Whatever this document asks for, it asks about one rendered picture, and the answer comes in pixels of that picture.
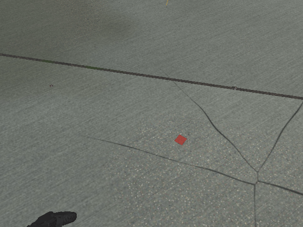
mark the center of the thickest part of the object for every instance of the left robot hand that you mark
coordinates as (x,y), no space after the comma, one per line
(57,219)

